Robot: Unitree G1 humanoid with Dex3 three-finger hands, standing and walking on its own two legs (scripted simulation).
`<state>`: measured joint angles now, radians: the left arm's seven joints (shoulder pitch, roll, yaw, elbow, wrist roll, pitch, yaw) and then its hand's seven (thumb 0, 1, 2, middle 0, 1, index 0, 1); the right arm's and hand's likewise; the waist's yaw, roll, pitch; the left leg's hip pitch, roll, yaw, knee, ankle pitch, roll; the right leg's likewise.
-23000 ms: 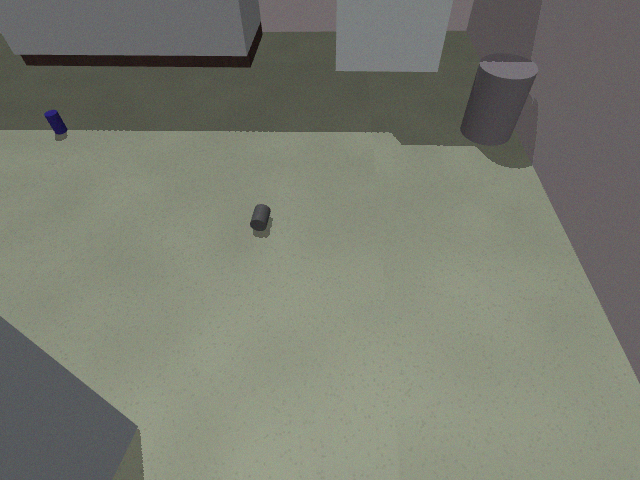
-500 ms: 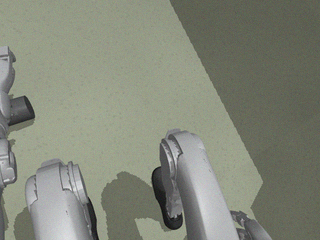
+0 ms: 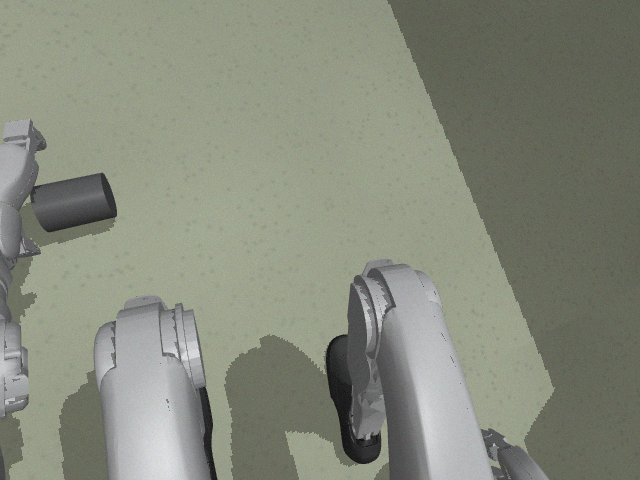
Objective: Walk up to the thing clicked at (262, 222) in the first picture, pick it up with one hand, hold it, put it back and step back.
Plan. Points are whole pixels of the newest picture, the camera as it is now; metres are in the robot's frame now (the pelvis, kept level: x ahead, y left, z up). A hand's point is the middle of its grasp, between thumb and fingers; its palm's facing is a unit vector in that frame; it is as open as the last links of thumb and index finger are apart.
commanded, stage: rest palm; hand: left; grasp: from above
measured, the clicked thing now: (76, 202) +0.48 +0.29 -0.29
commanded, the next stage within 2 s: close in 1.20 s
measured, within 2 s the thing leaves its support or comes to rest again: neither
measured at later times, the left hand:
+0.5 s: hand (65, 195) +0.47 +0.29 -0.23, palm faces -0.44 -0.10 -0.89, open 14.3 cm
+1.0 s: hand (68, 201) +0.47 +0.29 -0.25, palm faces -0.44 -0.13 -0.89, open 14.2 cm
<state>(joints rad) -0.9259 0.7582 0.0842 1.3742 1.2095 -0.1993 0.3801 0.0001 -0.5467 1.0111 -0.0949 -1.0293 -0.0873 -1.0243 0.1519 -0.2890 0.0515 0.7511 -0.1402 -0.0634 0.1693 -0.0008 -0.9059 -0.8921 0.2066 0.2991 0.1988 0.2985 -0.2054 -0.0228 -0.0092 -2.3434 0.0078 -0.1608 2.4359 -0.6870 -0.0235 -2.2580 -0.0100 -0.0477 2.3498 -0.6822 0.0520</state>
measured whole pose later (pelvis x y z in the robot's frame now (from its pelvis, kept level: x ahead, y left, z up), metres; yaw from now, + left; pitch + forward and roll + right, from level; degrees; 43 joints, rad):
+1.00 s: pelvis +0.00 +0.01 -0.02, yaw -5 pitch +30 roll -12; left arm -1.06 0.94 0.17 1.74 1.29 -0.19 0.60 0.00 -0.52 1.01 -0.10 -0.95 -0.07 -0.96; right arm 0.10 -0.33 0.21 0.71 -0.26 -0.21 0.25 0.00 -0.89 -0.90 0.20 0.30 0.20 0.30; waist -0.36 -0.09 0.12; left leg -2.36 0.02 -0.25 2.54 -0.72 -0.02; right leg -2.25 0.03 -0.11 2.38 -0.68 0.07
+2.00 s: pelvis +0.00 +0.01 -0.02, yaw -7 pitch +28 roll -14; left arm -1.06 0.99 0.16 1.79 1.28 -0.19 0.66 0.00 -0.04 0.63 -0.42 -0.76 -0.44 -0.72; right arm 0.09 -0.36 0.26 0.71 -0.28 -0.28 0.30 0.00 -0.89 -0.89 0.20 0.30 0.20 0.30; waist -0.38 -0.12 0.17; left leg -2.35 0.02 -0.28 2.56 -0.73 -0.02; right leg -2.23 0.04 -0.13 2.38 -0.67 0.08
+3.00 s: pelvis +0.00 +0.01 -0.02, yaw -7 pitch +28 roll -14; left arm -1.05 0.99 0.15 1.75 1.25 -0.17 0.62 0.00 0.13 0.25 -0.77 -0.35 -0.80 -0.30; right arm 0.11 -0.37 0.26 0.68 -0.27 -0.27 0.29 0.00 -0.90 -0.90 0.20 0.30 0.20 0.30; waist -0.38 -0.12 0.18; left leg -2.34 0.02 -0.27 2.54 -0.71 -0.02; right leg -2.22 0.04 -0.14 2.36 -0.65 0.07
